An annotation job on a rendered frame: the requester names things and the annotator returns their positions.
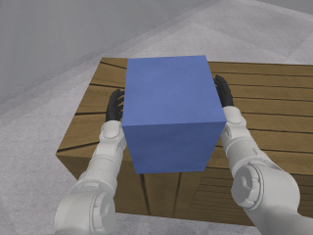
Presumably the robot left upper arm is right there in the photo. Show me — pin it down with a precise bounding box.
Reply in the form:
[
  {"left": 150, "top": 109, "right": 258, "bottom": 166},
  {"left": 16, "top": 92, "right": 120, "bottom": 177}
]
[{"left": 44, "top": 189, "right": 116, "bottom": 235}]

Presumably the robot right hand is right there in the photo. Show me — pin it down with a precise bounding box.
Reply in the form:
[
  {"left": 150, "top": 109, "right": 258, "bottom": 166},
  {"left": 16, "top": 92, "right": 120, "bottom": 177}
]
[{"left": 213, "top": 74, "right": 235, "bottom": 108}]

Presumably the robot right forearm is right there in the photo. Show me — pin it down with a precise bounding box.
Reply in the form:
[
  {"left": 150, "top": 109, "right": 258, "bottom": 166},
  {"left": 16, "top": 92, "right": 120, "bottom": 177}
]
[{"left": 220, "top": 106, "right": 300, "bottom": 201}]

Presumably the robot right upper arm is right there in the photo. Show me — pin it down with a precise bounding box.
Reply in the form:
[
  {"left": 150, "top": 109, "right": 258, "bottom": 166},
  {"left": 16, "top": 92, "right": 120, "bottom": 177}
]
[{"left": 231, "top": 164, "right": 313, "bottom": 235}]

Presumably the robot left hand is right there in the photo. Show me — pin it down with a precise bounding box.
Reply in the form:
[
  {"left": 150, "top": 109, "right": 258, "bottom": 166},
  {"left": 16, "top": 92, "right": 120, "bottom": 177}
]
[{"left": 105, "top": 88, "right": 125, "bottom": 122}]

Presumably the pedestal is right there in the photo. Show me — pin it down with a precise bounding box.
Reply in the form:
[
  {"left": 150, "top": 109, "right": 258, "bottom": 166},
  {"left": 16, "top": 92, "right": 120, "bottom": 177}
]
[{"left": 55, "top": 57, "right": 313, "bottom": 227}]

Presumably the carton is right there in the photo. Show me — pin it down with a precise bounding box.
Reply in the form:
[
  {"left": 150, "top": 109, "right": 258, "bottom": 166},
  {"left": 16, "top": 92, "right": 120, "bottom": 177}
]
[{"left": 121, "top": 55, "right": 227, "bottom": 174}]

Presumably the robot left forearm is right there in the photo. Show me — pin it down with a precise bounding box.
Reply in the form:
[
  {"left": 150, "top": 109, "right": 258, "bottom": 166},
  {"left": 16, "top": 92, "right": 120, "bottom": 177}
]
[{"left": 55, "top": 120, "right": 127, "bottom": 228}]

